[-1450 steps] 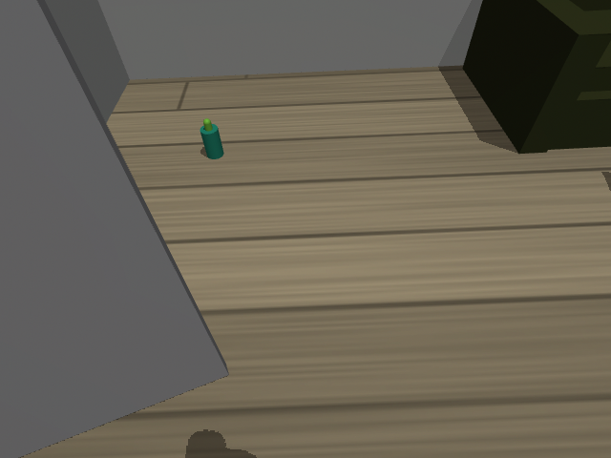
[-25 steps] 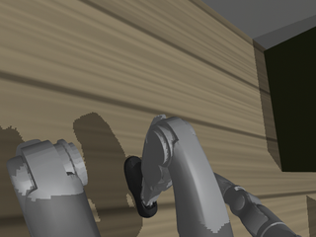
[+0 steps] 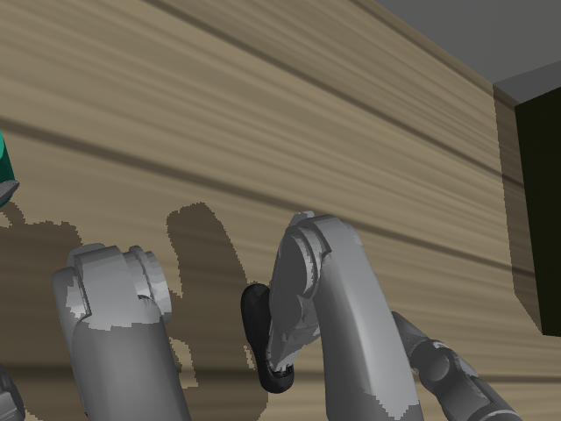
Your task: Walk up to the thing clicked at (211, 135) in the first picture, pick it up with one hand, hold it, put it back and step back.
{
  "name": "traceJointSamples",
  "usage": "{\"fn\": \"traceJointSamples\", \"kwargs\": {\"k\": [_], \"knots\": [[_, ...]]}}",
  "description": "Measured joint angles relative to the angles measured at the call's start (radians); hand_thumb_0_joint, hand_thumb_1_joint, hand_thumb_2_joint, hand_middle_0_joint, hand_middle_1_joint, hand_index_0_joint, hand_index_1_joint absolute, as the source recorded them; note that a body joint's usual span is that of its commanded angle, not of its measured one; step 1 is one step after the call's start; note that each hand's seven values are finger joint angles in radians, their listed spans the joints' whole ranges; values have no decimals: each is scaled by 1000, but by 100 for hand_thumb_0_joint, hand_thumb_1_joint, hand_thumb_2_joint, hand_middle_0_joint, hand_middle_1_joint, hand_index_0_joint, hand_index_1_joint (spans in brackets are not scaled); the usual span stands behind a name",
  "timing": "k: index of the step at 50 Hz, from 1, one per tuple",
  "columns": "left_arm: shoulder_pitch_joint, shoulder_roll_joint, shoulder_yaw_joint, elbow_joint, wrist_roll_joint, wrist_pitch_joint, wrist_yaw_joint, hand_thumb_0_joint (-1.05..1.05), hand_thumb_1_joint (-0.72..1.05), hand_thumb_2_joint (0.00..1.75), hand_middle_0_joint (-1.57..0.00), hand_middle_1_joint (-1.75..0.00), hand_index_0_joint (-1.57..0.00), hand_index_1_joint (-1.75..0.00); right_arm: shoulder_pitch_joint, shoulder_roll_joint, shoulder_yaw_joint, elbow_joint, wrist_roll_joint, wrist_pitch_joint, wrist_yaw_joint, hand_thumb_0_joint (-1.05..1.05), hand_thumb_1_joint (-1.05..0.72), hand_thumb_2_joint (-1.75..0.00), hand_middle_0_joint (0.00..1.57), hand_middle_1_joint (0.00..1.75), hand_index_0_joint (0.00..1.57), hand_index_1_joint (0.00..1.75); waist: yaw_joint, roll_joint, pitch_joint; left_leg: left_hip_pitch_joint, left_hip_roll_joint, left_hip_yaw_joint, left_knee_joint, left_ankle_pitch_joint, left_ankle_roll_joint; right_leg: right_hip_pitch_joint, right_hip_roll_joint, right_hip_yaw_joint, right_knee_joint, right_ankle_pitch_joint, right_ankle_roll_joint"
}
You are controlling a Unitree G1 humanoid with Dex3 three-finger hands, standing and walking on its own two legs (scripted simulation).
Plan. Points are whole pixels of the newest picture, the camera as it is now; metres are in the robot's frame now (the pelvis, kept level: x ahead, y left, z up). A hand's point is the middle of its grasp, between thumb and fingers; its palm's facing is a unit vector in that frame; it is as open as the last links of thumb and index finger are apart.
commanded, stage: settle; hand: left
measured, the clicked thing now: out of the picture +0.43 +0.31 -0.15
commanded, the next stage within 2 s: lift in 1.34 s
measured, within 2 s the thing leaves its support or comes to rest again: neither
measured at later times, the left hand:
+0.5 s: hand out of the picture +0.40 +0.32 -0.04, palm faces +0.37 -0.93 -0.07, open 11.8 cm
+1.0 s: hand out of the picture +0.41 +0.31 +0.01, palm faces +0.37 -0.93 -0.06, open 11.8 cm
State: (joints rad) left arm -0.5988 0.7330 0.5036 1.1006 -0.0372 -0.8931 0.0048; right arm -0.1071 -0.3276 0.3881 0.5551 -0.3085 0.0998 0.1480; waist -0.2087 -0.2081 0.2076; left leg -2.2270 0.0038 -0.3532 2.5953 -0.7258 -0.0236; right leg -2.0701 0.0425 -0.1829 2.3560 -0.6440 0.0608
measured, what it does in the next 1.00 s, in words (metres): rises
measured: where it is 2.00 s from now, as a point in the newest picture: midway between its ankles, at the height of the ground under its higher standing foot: (202, 387)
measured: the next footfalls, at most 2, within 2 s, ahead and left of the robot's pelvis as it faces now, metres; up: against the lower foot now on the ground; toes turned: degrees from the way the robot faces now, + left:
none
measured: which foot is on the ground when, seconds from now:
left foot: down 0.00-1.00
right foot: down 0.00-1.00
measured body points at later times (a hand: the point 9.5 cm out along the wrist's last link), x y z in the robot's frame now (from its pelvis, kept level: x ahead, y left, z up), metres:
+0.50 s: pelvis +0.01 -0.01 +0.03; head +0.21 +0.11 +0.41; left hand +0.37 +0.37 -0.03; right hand +0.19 -0.25 -0.07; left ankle +0.07 +0.12 -0.27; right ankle +0.14 -0.14 -0.27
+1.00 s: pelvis +0.02 -0.02 +0.06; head +0.22 +0.07 +0.45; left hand +0.38 +0.35 +0.01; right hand +0.20 -0.27 -0.06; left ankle +0.07 +0.12 -0.27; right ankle +0.14 -0.14 -0.27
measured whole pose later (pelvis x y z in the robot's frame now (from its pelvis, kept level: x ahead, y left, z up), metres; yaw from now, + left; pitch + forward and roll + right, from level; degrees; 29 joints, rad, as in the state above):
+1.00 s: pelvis +0.02 -0.02 +0.06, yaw +8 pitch +32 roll -7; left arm -0.57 0.44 0.48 0.83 -0.11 -0.56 -0.18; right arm 0.07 -0.29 0.06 0.65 -0.09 0.06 0.06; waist -0.12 -0.02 -0.08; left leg -2.19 0.02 -0.16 2.33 -0.71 -0.05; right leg -2.13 -0.02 -0.05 2.26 -0.69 0.04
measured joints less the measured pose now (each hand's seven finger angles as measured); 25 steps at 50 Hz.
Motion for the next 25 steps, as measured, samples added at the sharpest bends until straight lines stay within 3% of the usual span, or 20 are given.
{"fn": "traceJointSamples", "kwargs": {"k": [7, 11, 19, 25], "knots": [[27, -59, -67, -106, -43, 90, -60, -1, -49, 95, -56, -92, -60, -92, 49, -7, -85, 14, 59, -9, -7, 0, -91, -90, 21, 30, 21, 30, 33, 73, -83, -20, 2, 50, -46, 25, 10, -27, -16, 33, -15, 2, -4], [46, -114, -84, -145, -68, 138, -89, -1, -51, 97, -57, -93, -61, -93, 74, -6, -129, 26, 99, -14, -12, 0, -91, -90, 21, 30, 21, 30, 52, 106, -127, -27, 7, 77, -70, 33, 15, -42, -21, 52, -21, 1, -10], [69, -201, -87, -216, -72, 208, -103, -1, -53, 99, -57, -93, -61, -93, 115, 17, -198, 50, 149, -16, -30, 0, -90, -90, 21, 30, 21, 30, 75, 133, -184, -26, 8, 119, -116, 34, 9, -63, -35, 85, -30, -11, -9], [69, -213, -72, -268, -77, 242, -121, -1, -54, 100, -58, -93, -61, -93, 136, 34, -236, 70, 173, -15, -49, 0, -90, -90, 21, 30, 21, 30, 77, 147, -215, -24, 7, 145, -150, 26, 0, -77, -46, 104, -38, -27, -12]]}}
